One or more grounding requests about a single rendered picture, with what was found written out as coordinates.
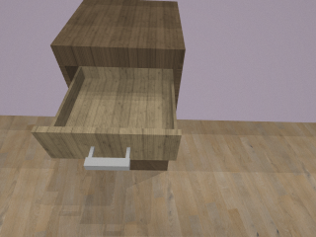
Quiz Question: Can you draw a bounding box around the handle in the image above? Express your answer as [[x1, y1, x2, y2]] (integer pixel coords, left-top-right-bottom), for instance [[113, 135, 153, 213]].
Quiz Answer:
[[83, 146, 130, 171]]

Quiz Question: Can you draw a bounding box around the drawer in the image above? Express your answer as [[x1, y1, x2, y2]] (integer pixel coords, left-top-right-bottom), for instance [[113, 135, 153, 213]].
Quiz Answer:
[[31, 66, 182, 161]]

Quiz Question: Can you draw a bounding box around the cabinet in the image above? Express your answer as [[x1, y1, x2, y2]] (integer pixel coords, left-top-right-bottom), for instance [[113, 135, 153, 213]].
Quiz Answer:
[[50, 0, 186, 171]]

